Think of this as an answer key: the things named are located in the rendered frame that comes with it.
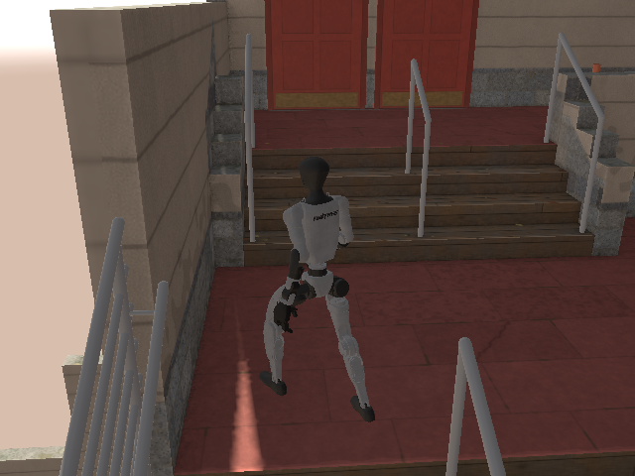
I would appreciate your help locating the left robot upper arm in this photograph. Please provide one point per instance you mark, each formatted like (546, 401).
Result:
(293, 219)

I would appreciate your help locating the left robot foot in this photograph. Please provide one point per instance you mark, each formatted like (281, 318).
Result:
(280, 388)

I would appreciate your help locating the left robot hand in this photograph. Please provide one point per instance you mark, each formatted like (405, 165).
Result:
(282, 313)

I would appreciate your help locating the right robot foot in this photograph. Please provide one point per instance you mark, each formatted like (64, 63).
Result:
(367, 413)

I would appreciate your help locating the right robot upper arm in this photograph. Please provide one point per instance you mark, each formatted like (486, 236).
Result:
(346, 234)

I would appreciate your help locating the robot foot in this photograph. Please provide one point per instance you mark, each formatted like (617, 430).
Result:
(367, 413)
(280, 388)

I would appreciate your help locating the robot left forearm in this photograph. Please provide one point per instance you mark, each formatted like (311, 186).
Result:
(292, 283)

